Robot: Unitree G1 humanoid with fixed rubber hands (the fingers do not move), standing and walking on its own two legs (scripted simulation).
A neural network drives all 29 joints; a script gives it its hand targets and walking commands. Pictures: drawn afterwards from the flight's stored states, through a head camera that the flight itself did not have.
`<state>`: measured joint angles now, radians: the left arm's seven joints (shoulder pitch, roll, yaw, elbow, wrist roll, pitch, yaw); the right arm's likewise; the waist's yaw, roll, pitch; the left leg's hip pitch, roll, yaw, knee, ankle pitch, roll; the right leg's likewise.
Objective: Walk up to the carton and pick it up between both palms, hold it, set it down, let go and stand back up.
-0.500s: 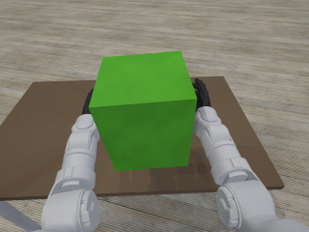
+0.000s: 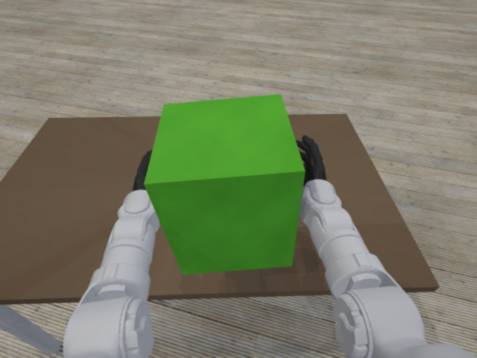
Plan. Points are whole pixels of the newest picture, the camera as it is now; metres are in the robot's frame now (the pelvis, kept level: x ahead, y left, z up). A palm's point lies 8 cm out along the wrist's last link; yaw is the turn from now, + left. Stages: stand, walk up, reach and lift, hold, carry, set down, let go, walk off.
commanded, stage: set down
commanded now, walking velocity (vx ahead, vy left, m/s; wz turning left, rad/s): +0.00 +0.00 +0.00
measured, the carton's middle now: (230, 187) +0.39 +0.01 +0.09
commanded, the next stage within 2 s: none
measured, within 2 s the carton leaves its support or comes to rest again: rests again in 1.96 s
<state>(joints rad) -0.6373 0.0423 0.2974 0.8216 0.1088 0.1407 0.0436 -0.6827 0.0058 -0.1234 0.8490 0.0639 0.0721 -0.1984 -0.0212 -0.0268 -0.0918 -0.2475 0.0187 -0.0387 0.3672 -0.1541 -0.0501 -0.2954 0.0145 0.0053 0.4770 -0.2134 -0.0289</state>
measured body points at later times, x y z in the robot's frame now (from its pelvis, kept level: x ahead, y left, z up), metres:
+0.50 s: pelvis +0.02 +0.00 +0.00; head +0.02 +0.00 +0.45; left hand +0.41 +0.17 +0.06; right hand +0.42 -0.13 +0.09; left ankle +0.02 +0.16 -0.74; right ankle +0.02 -0.09 -0.74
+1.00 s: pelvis +0.02 +0.00 +0.00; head +0.06 +0.01 +0.45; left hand +0.41 +0.17 +0.01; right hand +0.41 -0.13 +0.04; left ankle +0.02 +0.16 -0.74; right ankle +0.02 -0.09 -0.74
